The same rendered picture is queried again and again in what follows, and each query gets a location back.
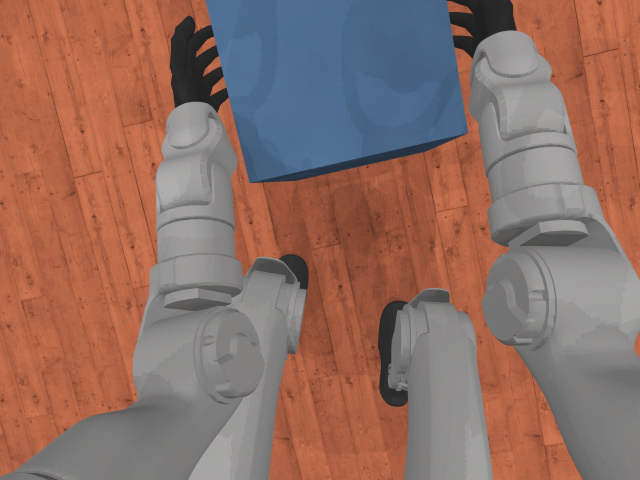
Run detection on robot left upper arm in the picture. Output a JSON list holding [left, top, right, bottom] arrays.
[[0, 306, 265, 480]]

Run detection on robot right upper arm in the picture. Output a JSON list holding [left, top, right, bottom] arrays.
[[481, 246, 640, 480]]

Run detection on right robot thigh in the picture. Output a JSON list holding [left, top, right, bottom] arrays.
[[393, 301, 493, 480]]

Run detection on right robot forearm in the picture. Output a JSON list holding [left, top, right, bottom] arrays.
[[468, 30, 640, 282]]

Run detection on robot right hand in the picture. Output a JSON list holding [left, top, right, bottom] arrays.
[[447, 0, 517, 59]]

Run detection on left robot forearm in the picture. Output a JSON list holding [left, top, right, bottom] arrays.
[[136, 102, 243, 345]]

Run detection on robot left hand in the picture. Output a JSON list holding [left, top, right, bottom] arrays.
[[170, 16, 229, 113]]

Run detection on robot left shin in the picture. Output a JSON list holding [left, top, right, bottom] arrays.
[[225, 257, 297, 307]]

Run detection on carton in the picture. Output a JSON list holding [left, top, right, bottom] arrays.
[[205, 0, 468, 183]]

